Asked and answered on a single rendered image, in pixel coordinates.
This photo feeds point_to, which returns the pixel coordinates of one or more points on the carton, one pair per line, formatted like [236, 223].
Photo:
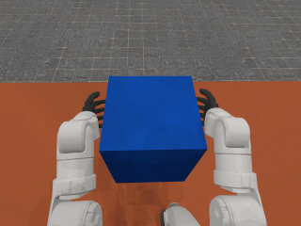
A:
[152, 130]

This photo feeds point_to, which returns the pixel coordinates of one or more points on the left robot forearm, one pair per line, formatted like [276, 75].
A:
[75, 166]

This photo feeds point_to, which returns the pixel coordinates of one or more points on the robot left hand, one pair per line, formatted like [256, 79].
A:
[90, 105]

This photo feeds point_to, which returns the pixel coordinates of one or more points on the right robot forearm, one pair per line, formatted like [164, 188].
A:
[233, 166]

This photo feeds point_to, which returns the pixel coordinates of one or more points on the robot right shin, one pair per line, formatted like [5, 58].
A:
[172, 205]

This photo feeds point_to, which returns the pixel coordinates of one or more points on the left robot upper arm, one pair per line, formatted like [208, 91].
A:
[77, 213]

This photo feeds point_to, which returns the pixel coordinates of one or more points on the right robot upper arm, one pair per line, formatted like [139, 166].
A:
[235, 210]

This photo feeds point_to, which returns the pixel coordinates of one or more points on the robot right hand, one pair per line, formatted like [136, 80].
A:
[209, 104]

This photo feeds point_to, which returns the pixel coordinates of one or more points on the right robot thigh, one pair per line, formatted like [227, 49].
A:
[179, 216]

